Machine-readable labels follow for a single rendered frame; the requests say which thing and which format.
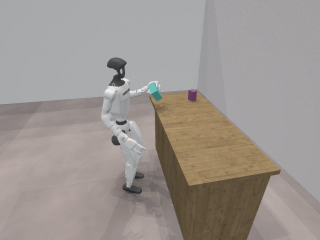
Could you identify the sponge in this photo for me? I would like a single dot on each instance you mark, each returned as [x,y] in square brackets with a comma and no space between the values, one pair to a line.
[155,91]

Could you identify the robot left upper arm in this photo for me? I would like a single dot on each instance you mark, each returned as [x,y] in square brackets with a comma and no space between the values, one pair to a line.
[128,81]

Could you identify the right robot forearm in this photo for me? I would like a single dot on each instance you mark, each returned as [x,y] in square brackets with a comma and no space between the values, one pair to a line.
[114,128]

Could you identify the robot right foot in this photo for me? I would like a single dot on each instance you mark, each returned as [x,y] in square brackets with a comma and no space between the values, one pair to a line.
[132,189]

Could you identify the robot right upper arm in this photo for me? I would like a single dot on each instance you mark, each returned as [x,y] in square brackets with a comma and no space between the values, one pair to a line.
[108,98]

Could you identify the robot left hand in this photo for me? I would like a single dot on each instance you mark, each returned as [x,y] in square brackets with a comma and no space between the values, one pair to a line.
[157,85]

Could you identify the table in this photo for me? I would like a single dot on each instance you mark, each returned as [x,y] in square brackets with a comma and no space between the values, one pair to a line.
[215,175]

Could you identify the robot right hand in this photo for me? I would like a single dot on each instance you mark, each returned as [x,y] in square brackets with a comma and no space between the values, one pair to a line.
[131,143]

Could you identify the robot torso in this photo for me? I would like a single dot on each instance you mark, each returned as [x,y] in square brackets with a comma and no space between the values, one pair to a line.
[120,106]

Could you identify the left robot forearm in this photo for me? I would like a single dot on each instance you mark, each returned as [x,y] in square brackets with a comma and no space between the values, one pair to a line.
[138,92]

